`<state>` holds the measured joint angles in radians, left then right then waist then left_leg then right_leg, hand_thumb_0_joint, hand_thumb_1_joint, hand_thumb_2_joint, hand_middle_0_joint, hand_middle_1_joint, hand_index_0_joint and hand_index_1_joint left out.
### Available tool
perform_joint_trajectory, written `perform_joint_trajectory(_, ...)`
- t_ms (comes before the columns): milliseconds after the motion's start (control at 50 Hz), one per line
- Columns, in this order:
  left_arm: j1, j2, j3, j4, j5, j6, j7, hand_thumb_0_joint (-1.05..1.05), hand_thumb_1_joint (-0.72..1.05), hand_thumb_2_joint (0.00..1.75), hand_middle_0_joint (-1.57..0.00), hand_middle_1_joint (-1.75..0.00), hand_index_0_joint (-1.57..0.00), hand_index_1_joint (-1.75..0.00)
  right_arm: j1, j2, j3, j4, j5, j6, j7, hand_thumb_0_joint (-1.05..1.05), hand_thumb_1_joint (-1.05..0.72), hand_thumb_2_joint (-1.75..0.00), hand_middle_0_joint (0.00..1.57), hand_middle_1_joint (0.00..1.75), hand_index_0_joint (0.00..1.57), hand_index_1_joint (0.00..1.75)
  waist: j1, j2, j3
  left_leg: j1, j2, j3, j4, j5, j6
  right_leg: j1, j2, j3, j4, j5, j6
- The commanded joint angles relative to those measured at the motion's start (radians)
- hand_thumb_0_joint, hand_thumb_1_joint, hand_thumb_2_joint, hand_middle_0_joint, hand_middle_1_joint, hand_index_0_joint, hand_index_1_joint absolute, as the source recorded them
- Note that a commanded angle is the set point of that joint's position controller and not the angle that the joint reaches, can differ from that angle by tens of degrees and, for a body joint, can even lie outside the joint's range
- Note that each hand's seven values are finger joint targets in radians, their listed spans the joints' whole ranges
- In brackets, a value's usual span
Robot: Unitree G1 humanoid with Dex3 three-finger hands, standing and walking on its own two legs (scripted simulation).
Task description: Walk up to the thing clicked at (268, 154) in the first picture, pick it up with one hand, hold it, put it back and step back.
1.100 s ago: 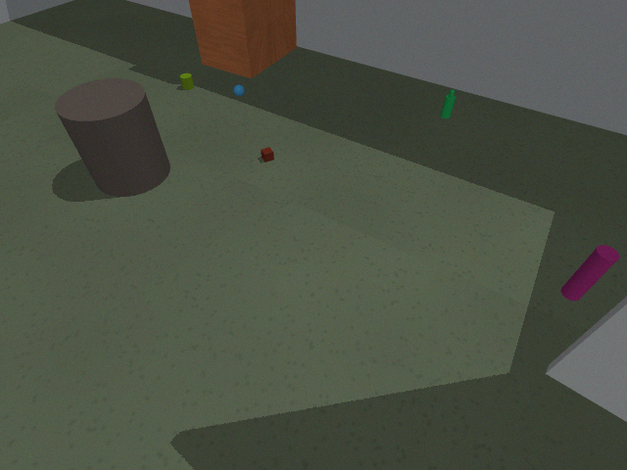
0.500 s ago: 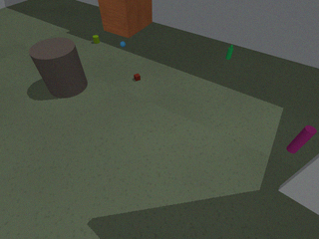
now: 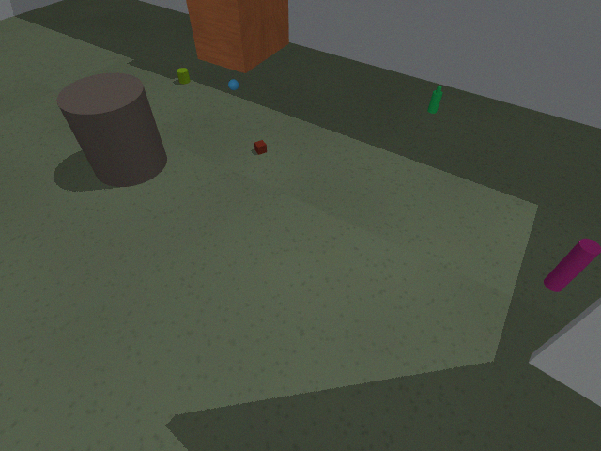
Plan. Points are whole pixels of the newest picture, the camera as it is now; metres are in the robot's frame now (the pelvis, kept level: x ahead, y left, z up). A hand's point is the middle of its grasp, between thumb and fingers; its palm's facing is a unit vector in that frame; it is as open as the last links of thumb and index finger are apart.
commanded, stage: stand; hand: left
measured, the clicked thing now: (260, 147) +1.72 +0.22 -0.76
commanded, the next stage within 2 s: walk up in 0.02 s
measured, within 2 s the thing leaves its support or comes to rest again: neither
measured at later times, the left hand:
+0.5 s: hand out of the picture +0.14 +0.24 -0.14, palm faces +0.04 -0.91 -0.41, open 7.4 cm
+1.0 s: hand (175, 269) +0.49 +0.26 -0.14, palm faces -0.06 -0.94 -0.35, open 7.4 cm
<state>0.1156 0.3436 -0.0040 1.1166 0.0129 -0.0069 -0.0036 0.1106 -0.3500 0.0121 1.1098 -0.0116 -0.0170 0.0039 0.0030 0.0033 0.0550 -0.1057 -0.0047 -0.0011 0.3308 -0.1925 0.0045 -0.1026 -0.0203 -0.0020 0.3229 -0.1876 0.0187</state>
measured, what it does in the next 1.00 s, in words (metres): walks ahead: right foot, then left foot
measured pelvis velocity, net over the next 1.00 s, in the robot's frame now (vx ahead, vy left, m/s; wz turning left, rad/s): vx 0.40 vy -0.01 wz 0.00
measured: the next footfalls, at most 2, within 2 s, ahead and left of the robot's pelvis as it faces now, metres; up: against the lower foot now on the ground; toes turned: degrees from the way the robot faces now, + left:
right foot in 0.26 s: +0.11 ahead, -0.16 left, +0.00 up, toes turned -5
left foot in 0.68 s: +0.42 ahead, +0.10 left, +0.00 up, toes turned +6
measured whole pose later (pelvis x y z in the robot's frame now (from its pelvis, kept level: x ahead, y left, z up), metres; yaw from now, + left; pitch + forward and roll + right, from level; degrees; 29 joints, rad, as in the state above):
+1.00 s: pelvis +0.40 -0.01 -0.01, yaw +0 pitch -4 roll +1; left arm 0.26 0.45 0.05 0.89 0.01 -0.05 -0.08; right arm 0.31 -0.39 -0.06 0.88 -0.01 -0.09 0.06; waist -0.02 -0.05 0.06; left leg -0.07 -0.01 0.11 0.40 -0.27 0.04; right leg -0.55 -0.11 0.03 0.87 -0.21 0.00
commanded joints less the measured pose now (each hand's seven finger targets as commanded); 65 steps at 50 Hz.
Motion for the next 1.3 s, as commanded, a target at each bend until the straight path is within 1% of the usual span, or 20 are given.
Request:
perform_joint_trajectory(0,0.023,0.329,0.109,-0.112,0.019,-0.041,-0.021,0.00,0.90,0.90,-0.20,-0.30,-0.20,-0.30,0.030,-0.317,-0.122,-0.106,-0.012,-0.037,0.016,0.00,-0.90,-0.90,0.20,0.30,0.20,0.30,-0.004,-0.007,-0.204,0.025,0.113,-0.129,0.028,-0.390,0.105,0.019,-0.059,0.064,0.072,-0.354,-0.079)
perform_joint_trajectory(100,-0.118,0.256,0.111,-0.193,0.027,-0.048,-0.056,0.00,0.90,0.90,-0.20,-0.30,-0.20,-0.30,0.064,-0.341,-0.164,-0.128,-0.026,-0.053,0.039,0.00,-0.90,-0.90,0.20,0.30,0.20,0.30,-0.055,0.139,0.095,0.013,0.358,-0.446,-0.191,-0.517,0.249,-0.474,-0.046,0.016,0.420,-0.292,-0.051)
perform_joint_trajectory(160,-0.091,0.278,0.112,-0.204,0.020,-0.061,-0.071,0.00,0.90,0.90,-0.20,-0.30,-0.20,-0.30,0.079,-0.345,-0.174,-0.158,-0.023,-0.059,0.044,0.00,-0.90,-0.90,0.20,0.30,0.20,0.30,-0.050,0.127,0.029,0.123,0.345,-0.405,-0.193,-0.477,0.252,-0.480,-0.084,0.043,0.352,-0.334,-0.049)
perform_joint_trajectory(240,0.272,0.294,0.148,-0.082,0.018,-0.076,-0.059,0.00,0.90,0.90,-0.20,-0.30,-0.20,-0.30,-0.124,-0.270,-0.154,-0.227,-0.023,-0.041,0.059,0.00,-0.90,-0.90,0.20,0.30,0.20,0.30,0.158,0.036,-0.079,-0.313,0.116,-0.029,0.171,-0.347,0.117,0.232,0.008,-0.096,0.099,-0.055,-0.047)
perform_joint_trajectory(260,0.442,0.368,0.177,-0.036,0.025,-0.079,-0.041,0.00,0.90,0.90,-0.20,-0.30,-0.20,-0.30,-0.134,-0.198,-0.129,-0.245,-0.022,-0.042,0.059,0.00,-0.90,-0.90,0.20,0.30,0.20,0.30,0.240,-0.231,-0.122,-0.520,-0.002,0.082,0.521,-0.392,0.073,0.413,-0.094,0.068,0.006,-0.188,-0.053)
perform_joint_trajectory(280,0.422,0.439,0.186,-0.078,0.038,-0.083,-0.031,0.00,0.90,0.90,-0.20,-0.30,-0.20,-0.30,-0.134,-0.161,-0.114,-0.277,-0.015,-0.038,0.055,0.00,-0.90,-0.90,0.20,0.30,0.20,0.30,0.223,-0.330,-0.059,-0.736,-0.102,-0.028,0.723,-0.442,0.020,0.360,-0.319,0.508,-0.190,-0.564,-0.110)
perform_joint_trajectory(300,0.255,0.441,0.174,-0.141,0.034,-0.083,-0.030,0.00,0.90,0.90,-0.20,-0.30,-0.20,-0.30,-0.092,-0.234,-0.127,-0.265,-0.015,-0.034,0.046,0.00,-0.90,-0.90,0.20,0.30,0.20,0.30,0.135,-0.157,0.009,-0.679,-0.025,-0.154,0.761,-0.334,0.013,0.205,-0.434,0.639,-0.274,-0.675,-0.176)
perform_joint_trajectory(320,0.161,0.429,0.165,-0.190,0.028,-0.086,-0.034,0.00,0.90,0.90,-0.20,-0.30,-0.20,-0.30,-0.056,-0.285,-0.134,-0.244,-0.012,-0.043,0.049,0.00,-0.90,-0.90,0.20,0.30,0.20,0.30,0.088,-0.087,0.069,-0.663,0.038,-0.148,0.755,-0.268,0.019,0.135,-0.435,0.609,-0.270,-0.654,-0.244)
perform_joint_trajectory(420,0.113,0.315,0.127,-0.214,-0.008,-0.114,-0.027,0.00,0.90,0.90,-0.20,-0.30,-0.20,-0.30,0.065,-0.254,-0.122,-0.182,0.000,-0.047,0.075,0.00,-0.90,-0.90,0.20,0.30,0.20,0.30,0.014,-0.093,0.089,-0.523,0.065,-0.124,0.623,-0.041,0.005,0.084,-0.222,0.116,-0.178,-0.031,-0.167)
perform_joint_trajectory(580,0.147,0.362,0.133,-0.252,-0.002,-0.105,-0.031,0.00,0.90,0.90,-0.20,-0.30,-0.20,-0.30,-0.083,-0.229,-0.129,-0.292,-0.010,-0.038,0.104,0.00,-0.90,-0.90,0.20,0.30,0.20,0.30,0.042,-0.116,0.066,-0.275,0.077,0.045,0.257,0.124,0.023,0.001,-0.228,-0.025,-0.148,0.138,-0.178)
perform_joint_trajectory(660,0.174,0.326,0.116,-0.273,-0.012,-0.089,-0.018,0.00,0.90,0.90,-0.20,-0.30,-0.20,-0.30,0.268,-0.297,-0.176,-0.212,-0.040,-0.047,0.076,0.00,-0.90,-0.90,0.20,0.30,0.20,0.30,-0.120,0.077,-0.144,0.174,0.011,0.067,0.206,0.011,0.110,-0.094,-0.148,-0.117,0.422,0.405,-0.132)
perform_joint_trajectory(680,0.240,0.254,0.095,-0.271,-0.018,-0.083,-0.016,0.00,0.90,0.90,-0.20,-0.30,-0.20,-0.30,0.415,-0.359,-0.207,-0.193,-0.052,-0.051,0.061,0.00,-0.90,-0.90,0.20,0.30,0.20,0.30,-0.170,0.247,-0.235,0.376,0.135,-0.142,0.160,-0.192,0.153,-0.296,-0.047,-0.117,0.729,0.138,-0.090)
perform_joint_trajectory(700,0.298,0.214,0.089,-0.291,-0.035,-0.083,-0.020,0.00,0.90,0.90,-0.20,-0.30,-0.20,-0.30,0.391,-0.422,-0.220,-0.239,-0.038,-0.062,0.050,0.00,-0.90,-0.90,0.20,0.30,0.20,0.30,-0.128,0.365,-0.279,0.468,0.387,-0.664,0.014,-0.273,0.236,-0.520,0.120,-0.010,0.897,-0.367,-0.054)
perform_joint_trajectory(720,0.260,0.331,0.103,-0.281,-0.026,-0.080,-0.006,0.00,0.90,0.90,-0.20,-0.30,-0.20,-0.30,0.323,-0.432,-0.221,-0.254,0.009,-0.061,0.049,0.00,-0.90,-0.90,0.20,0.30,0.20,0.30,-0.123,0.235,-0.282,0.424,0.421,-0.764,-0.059,-0.318,0.307,-0.537,0.049,0.110,0.959,-0.350,-0.093)
perform_joint_trajectory(780,0.212,0.299,0.091,-0.261,-0.035,-0.088,-0.022,0.00,0.90,0.90,-0.20,-0.30,-0.20,-0.30,0.156,-0.318,-0.165,-0.298,0.014,-0.068,0.030,0.00,-0.90,-0.90,0.20,0.30,0.20,0.30,-0.040,0.068,-0.066,0.057,0.304,-0.307,-0.059,0.001,0.177,-0.445,-0.041,0.155,0.884,-0.150,-0.083)
perform_joint_trajectory(860,0.259,0.262,0.096,-0.247,-0.021,-0.065,-0.050,0.00,0.90,0.90,-0.20,-0.30,-0.20,-0.30,0.136,-0.278,-0.146,-0.316,0.016,-0.097,0.035,0.00,-0.90,-0.90,0.20,0.30,0.20,0.30,0.009,0.082,0.015,-0.129,0.254,-0.119,-0.128,0.027,0.191,-0.371,-0.071,0.090,0.760,-0.068,-0.034)
perform_joint_trajectory(1060,0.037,0.242,0.112,-0.298,-0.005,-0.077,-0.089,0.00,0.90,0.90,-0.20,-0.30,-0.20,-0.30,0.177,-0.318,-0.149,-0.317,0.013,-0.100,0.045,0.00,-0.90,-0.90,0.20,0.30,0.20,0.30,-0.028,0.100,0.020,-0.074,0.238,-0.024,-0.077,0.082,0.172,-0.271,-0.074,-0.038,0.258,0.156,-0.048)
perform_joint_trajectory(1140,0.232,0.292,0.140,-0.241,-0.002,-0.088,-0.065,0.00,0.90,0.90,-0.20,-0.30,-0.20,-0.30,0.206,-0.289,-0.133,-0.325,0.006,-0.086,0.034,0.00,-0.90,-0.90,0.20,0.30,0.20,0.30,0.081,-0.045,-0.141,-0.078,0.167,0.052,0.353,0.296,0.114,0.064,-0.014,-0.080,0.184,0.034,-0.089)
perform_joint_trajectory(1200,0.342,0.437,0.175,-0.241,-0.015,-0.097,-0.036,0.00,0.90,0.90,-0.20,-0.30,-0.20,-0.30,0.287,-0.296,-0.115,-0.316,0.016,-0.075,0.024,0.00,-0.90,-0.90,0.20,0.30,0.20,0.30,0.108,-0.268,-0.194,-0.557,-0.001,0.017,0.893,-0.334,0.040,0.360,-0.428,0.676,-0.034,-0.173,-0.278)
perform_joint_trajectory(1280,0.194,0.334,0.137,-0.284,-0.029,-0.103,-0.020,0.00,0.90,0.90,-0.20,-0.30,-0.20,-0.30,0.243,-0.260,-0.108,-0.277,0.033,-0.067,0.033,0.00,-0.90,-0.90,0.20,0.30,0.20,0.30,0.025,-0.144,-0.050,-0.441,0.078,-0.088,0.836,-0.145,0.050,0.026,-0.256,0.232,-0.023,0.161,-0.208)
